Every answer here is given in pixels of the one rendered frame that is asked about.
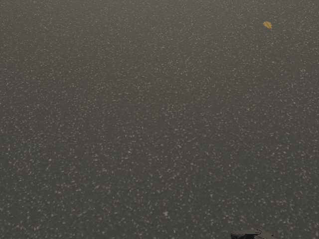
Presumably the right robot hand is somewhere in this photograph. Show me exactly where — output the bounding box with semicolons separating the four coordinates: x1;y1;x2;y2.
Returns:
230;228;277;239

